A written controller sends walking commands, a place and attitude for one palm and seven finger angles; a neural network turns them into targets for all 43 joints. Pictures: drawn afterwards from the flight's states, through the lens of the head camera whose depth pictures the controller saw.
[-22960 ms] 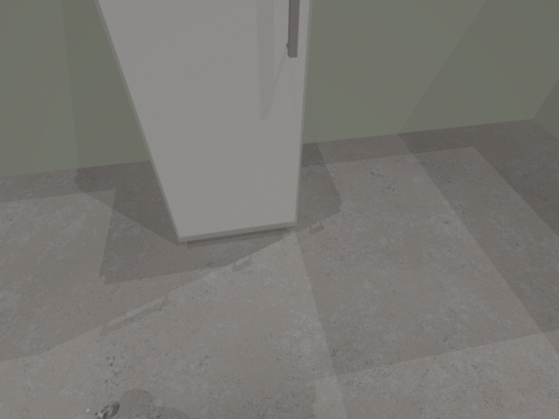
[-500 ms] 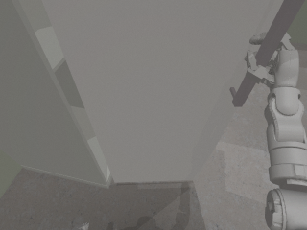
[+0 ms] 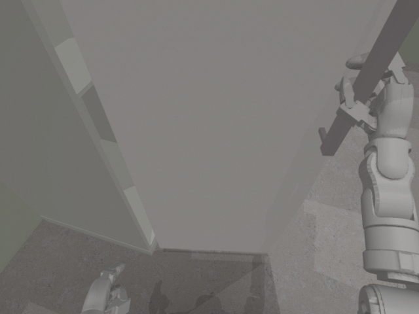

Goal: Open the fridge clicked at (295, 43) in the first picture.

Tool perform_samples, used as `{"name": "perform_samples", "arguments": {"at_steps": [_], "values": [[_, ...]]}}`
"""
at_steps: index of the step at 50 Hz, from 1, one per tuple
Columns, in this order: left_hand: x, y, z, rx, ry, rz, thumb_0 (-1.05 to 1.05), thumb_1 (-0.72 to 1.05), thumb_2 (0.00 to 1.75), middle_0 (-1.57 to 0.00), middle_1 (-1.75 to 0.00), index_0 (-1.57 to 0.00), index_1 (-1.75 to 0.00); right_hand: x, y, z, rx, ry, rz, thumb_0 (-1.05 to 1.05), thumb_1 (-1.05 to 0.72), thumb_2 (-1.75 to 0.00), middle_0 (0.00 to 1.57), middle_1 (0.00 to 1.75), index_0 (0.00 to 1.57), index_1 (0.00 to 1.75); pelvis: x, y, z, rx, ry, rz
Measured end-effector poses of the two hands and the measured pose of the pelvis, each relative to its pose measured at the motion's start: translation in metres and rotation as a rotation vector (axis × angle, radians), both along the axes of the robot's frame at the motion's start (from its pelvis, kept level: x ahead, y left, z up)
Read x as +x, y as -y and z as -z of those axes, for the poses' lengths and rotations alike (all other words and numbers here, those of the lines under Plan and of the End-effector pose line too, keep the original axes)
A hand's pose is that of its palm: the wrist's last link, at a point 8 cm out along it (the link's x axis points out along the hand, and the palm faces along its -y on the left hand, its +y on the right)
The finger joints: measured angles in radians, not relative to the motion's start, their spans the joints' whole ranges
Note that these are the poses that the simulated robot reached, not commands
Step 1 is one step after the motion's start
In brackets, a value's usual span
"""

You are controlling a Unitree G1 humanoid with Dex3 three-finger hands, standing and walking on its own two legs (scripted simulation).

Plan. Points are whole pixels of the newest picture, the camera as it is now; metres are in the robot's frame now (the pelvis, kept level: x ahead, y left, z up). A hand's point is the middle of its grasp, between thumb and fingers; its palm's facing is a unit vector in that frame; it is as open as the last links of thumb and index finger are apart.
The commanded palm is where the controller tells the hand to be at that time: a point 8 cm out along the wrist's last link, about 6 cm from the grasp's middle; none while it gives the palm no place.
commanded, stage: stop walking and hold the door back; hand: right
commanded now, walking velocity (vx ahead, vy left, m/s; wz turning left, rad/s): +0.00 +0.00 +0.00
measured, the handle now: (369, 56) +0.44 -0.18 +0.28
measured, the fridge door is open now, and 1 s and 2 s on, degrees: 75 73 73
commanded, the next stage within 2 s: loosen the grip on the handle in 0.02 s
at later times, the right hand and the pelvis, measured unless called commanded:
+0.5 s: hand (345, 104) +0.41 -0.17 +0.22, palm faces +0.17 +0.97 -0.16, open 12.7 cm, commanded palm +0.38 -0.22 +0.22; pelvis +0.00 +0.01 +0.00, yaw +0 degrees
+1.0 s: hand (363, 106) +0.41 -0.20 +0.21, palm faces +0.21 +0.97 -0.15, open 14.7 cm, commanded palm +0.38 -0.25 +0.21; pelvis +0.03 +0.02 +0.00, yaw -1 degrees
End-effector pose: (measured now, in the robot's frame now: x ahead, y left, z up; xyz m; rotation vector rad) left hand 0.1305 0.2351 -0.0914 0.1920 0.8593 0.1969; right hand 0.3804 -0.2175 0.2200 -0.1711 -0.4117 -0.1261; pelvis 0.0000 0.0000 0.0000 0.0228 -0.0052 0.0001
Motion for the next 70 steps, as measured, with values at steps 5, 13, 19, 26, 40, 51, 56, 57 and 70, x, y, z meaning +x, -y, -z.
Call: {"name": "perform_samples", "arguments": {"at_steps": [5,13,19,26,40,51,56,57,70], "values": [[0.006,0.010,0.001,-0.015,-0.001,0.013,0.01,0.90,0.90,-0.21,-0.30,-0.20,-0.30,-0.004,0.000,0.000,-0.005,-0.004,-0.002,-0.08,-0.65,-0.78,0.46,1.40,0.37,1.40,0.001,0.002,-0.002,-0.005,0.001,-0.001],[-0.005,-0.002,-0.010,-0.001,0.065,0.066,0.01,0.90,0.90,-0.21,-0.30,-0.21,-0.30,0.011,0.013,-0.011,0.038,-0.085,-0.043,-0.08,-0.45,-0.75,0.49,1.40,0.39,1.39,-0.011,-0.002,-0.002,-0.021,-0.025,0.005],[-0.030,-0.028,-0.011,0.020,0.076,0.025,0.01,0.90,0.90,-0.21,-0.30,-0.20,-0.30,0.008,0.007,-0.005,0.036,-0.020,0.022,-0.03,-0.12,-0.56,0.47,1.40,0.30,1.33,-0.011,-0.007,0.002,-0.029,-0.034,-0.013],[-0.051,-0.048,0.002,0.047,-0.054,-0.015,0.01,0.91,0.90,-0.20,-0.30,-0.20,-0.30,0.003,0.002,0.005,-0.031,0.021,0.011,-0.01,0.33,-0.32,0.43,1.36,0.29,1.31,-0.001,-0.014,0.003,-0.026,-0.045,-0.003],[0.014,-0.027,0.005,-0.011,0.006,0.046,0.01,0.91,0.90,-0.20,-0.30,-0.20,-0.30,0.003,0.004,0.005,0.001,0.003,0.015,-0.01,0.55,-0.21,0.36,1.24,0.27,1.18,0.027,-0.017,-0.001,-0.024,-0.065,0.007],[0.054,-0.013,-0.002,-0.020,0.069,0.094,0.01,0.91,0.90,-0.20,-0.30,-0.20,-0.30,0.001,0.033,0.007,-0.007,-0.009,0.064,-0.01,0.56,-0.20,0.29,1.18,0.25,1.15,0.035,-0.017,0.002,-0.022,-0.073,0.017],[0.049,-0.017,0.001,0.001,0.037,0.092,0.00,0.91,0.90,-0.20,-0.30,-0.20,-0.30,-0.004,0.050,0.006,-0.018,-0.009,0.067,-0.01,0.56,-0.20,0.27,1.16,0.25,1.15,0.036,-0.014,0.003,-0.018,-0.076,0.026],[0.046,-0.018,0.001,0.006,0.028,0.090,0.00,0.91,0.90,-0.20,-0.30,-0.20,-0.30,-0.004,0.052,0.006,-0.018,-0.009,0.062,-0.01,0.56,-0.20,0.27,1.16,0.25,1.15,0.036,-0.014,0.003,-0.017,-0.077,0.028],[0.006,-0.023,0.009,0.036,-0.055,0.020,0.01,0.91,0.90,-0.20,-0.30,-0.20,-0.30,0.002,0.077,0.007,-0.012,-0.013,0.050,-0.01,0.56,-0.20,0.26,1.15,0.25,1.15,0.032,-0.005,0.005,-0.011,-0.092,0.016]]}}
